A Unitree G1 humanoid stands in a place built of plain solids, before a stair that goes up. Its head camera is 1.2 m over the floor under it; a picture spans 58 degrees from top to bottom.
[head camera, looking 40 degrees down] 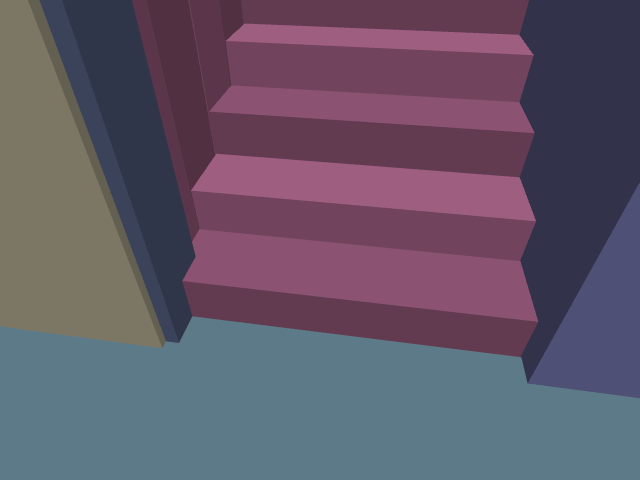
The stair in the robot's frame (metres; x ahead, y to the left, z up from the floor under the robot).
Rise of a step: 0.18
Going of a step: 0.27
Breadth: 1.17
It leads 9 degrees to the right of straight ahead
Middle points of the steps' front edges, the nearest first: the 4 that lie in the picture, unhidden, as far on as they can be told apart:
0.93 -0.08 0.18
1.19 -0.12 0.35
1.46 -0.16 0.53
1.72 -0.20 0.71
